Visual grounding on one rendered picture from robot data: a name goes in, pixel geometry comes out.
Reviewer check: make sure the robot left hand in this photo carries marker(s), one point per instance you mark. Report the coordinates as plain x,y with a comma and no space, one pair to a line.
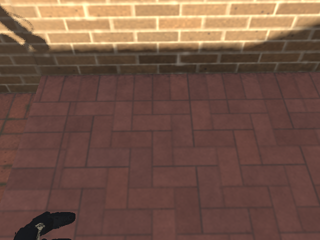
44,223

